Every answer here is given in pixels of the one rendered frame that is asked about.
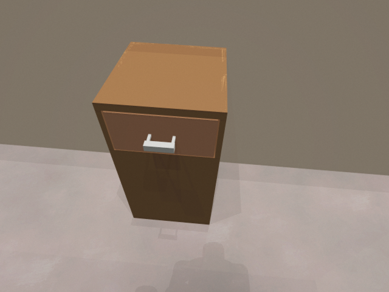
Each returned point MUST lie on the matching drawer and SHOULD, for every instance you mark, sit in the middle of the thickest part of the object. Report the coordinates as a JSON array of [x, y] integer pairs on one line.
[[194, 136]]

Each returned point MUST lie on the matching cabinet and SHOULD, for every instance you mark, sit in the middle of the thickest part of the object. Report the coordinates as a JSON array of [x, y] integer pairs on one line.
[[168, 80]]

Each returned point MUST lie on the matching handle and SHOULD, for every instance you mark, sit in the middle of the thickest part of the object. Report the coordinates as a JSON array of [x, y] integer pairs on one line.
[[164, 147]]

